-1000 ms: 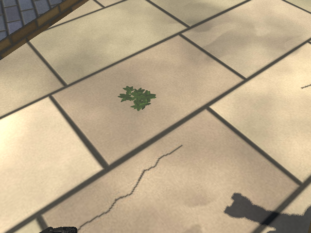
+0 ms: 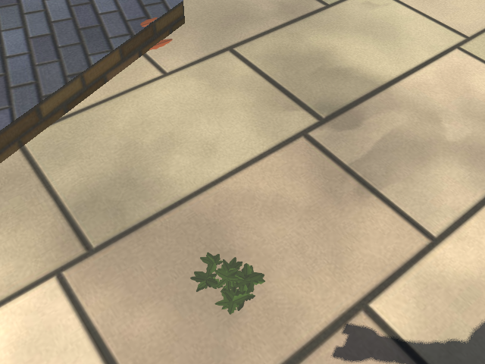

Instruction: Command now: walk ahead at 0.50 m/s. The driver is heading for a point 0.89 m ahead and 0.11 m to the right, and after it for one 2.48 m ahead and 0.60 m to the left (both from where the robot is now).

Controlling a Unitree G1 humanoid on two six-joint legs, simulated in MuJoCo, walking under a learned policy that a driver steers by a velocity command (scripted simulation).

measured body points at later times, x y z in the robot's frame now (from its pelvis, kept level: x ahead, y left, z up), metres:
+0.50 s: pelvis +0.22 -0.07 +0.00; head +0.26 -0.08 +0.44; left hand +0.31 +0.19 -0.13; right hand +0.34 -0.34 -0.14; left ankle +0.30 +0.10 -0.71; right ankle +0.26 -0.15 -0.75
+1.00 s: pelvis +0.32 -0.04 -0.02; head +0.33 -0.03 +0.43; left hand +0.36 +0.23 -0.17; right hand +0.39 -0.30 -0.16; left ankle +0.31 +0.08 -0.74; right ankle +0.26 -0.15 -0.75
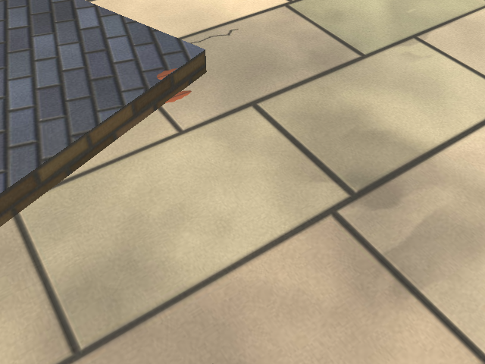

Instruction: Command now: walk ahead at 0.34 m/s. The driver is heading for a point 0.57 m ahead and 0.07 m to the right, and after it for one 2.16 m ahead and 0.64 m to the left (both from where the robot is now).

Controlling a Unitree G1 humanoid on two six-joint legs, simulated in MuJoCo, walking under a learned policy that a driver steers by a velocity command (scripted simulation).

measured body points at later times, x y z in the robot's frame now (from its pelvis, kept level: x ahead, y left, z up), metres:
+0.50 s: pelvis +0.21 +0.01 +0.00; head +0.24 +0.01 +0.45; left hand +0.44 +0.23 -0.10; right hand +0.13 -0.25 -0.14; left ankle +0.03 +0.12 -0.73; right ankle +0.37 -0.10 -0.71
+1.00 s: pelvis +0.34 +0.00 +0.01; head +0.37 -0.01 +0.46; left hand +0.55 +0.23 -0.10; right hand +0.39 -0.31 -0.10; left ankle +0.44 +0.13 -0.71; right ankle +0.37 -0.09 -0.73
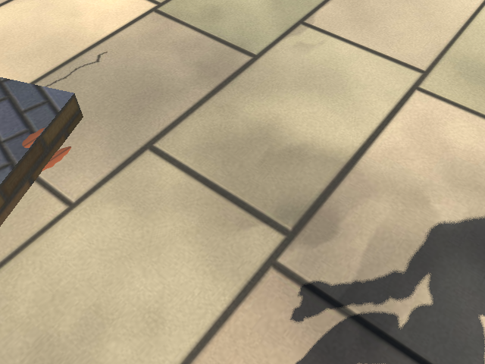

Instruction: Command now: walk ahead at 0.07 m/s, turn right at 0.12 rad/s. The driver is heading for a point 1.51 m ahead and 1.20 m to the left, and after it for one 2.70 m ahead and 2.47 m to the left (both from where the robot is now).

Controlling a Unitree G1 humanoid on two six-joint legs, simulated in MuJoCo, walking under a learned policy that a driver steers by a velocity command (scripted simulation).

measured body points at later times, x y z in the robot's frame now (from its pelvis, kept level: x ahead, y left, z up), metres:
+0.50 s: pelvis +0.14 +0.03 +0.01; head +0.16 +0.03 +0.46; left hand +0.11 +0.32 -0.12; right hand +0.35 -0.19 -0.10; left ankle +0.20 +0.19 -0.67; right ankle +0.06 -0.10 -0.73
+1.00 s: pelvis +0.38 +0.18 +0.01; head +0.40 +0.21 +0.46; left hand +0.43 +0.51 -0.08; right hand +0.58 -0.03 -0.09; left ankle +0.33 +0.23 -0.73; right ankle +0.63 +0.09 -0.66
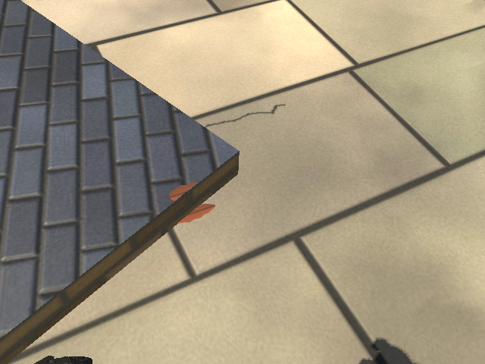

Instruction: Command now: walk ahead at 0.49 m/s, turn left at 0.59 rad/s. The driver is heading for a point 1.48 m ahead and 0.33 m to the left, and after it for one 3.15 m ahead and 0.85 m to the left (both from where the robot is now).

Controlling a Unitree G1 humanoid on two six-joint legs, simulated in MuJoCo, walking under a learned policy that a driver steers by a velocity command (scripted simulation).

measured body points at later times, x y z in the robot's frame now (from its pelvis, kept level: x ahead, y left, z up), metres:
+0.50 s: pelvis +0.28 -0.03 +0.00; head +0.31 -0.02 +0.45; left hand +0.23 +0.26 -0.12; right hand +0.54 -0.23 -0.09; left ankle +0.35 +0.16 -0.67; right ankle +0.26 -0.15 -0.75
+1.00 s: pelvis +0.52 +0.13 +0.00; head +0.54 +0.16 +0.45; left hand +0.55 +0.44 -0.11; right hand +0.71 -0.08 -0.10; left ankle +0.46 +0.18 -0.75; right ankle +0.72 +0.02 -0.66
